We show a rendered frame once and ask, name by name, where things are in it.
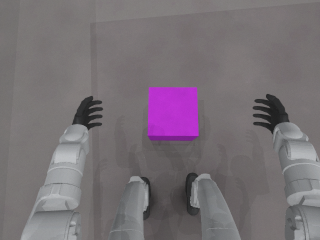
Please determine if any right robot hand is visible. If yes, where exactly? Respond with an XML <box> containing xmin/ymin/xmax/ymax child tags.
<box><xmin>253</xmin><ymin>94</ymin><xmax>290</xmax><ymax>134</ymax></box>

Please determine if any robot left upper arm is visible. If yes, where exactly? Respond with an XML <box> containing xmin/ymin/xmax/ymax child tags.
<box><xmin>23</xmin><ymin>209</ymin><xmax>82</xmax><ymax>240</ymax></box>

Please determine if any robot left foot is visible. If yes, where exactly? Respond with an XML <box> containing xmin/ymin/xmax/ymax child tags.
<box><xmin>141</xmin><ymin>177</ymin><xmax>151</xmax><ymax>220</ymax></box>

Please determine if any left robot hand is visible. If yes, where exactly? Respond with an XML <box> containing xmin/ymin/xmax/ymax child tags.
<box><xmin>72</xmin><ymin>96</ymin><xmax>103</xmax><ymax>130</ymax></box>

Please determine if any robot right upper arm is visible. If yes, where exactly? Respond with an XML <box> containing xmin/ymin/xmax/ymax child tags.
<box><xmin>284</xmin><ymin>204</ymin><xmax>320</xmax><ymax>240</ymax></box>

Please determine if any right robot forearm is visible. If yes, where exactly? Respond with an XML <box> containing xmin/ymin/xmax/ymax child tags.
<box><xmin>272</xmin><ymin>122</ymin><xmax>320</xmax><ymax>207</ymax></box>

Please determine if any carton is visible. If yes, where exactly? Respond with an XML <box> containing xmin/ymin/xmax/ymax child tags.
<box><xmin>147</xmin><ymin>87</ymin><xmax>199</xmax><ymax>141</ymax></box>

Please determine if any right robot shin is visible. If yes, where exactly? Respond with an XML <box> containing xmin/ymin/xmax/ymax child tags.
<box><xmin>190</xmin><ymin>173</ymin><xmax>211</xmax><ymax>208</ymax></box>

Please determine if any left robot forearm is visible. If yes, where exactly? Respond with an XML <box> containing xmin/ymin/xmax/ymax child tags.
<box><xmin>20</xmin><ymin>124</ymin><xmax>90</xmax><ymax>240</ymax></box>

